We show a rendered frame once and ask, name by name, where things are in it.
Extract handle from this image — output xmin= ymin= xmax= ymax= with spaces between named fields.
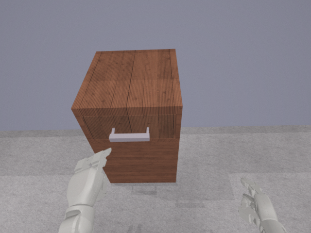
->
xmin=109 ymin=127 xmax=150 ymax=142

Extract drawer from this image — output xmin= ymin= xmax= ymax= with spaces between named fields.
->
xmin=81 ymin=114 xmax=176 ymax=140

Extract left robot hand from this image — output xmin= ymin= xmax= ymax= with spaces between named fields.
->
xmin=67 ymin=148 xmax=112 ymax=207

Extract cabinet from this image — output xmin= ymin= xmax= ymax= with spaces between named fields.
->
xmin=71 ymin=49 xmax=183 ymax=183

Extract robot left forearm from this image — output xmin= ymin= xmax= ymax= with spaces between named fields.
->
xmin=58 ymin=204 xmax=95 ymax=233

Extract right robot hand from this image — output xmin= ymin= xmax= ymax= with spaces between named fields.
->
xmin=238 ymin=178 xmax=278 ymax=227

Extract robot right forearm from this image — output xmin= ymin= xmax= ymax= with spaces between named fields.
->
xmin=259 ymin=219 xmax=287 ymax=233

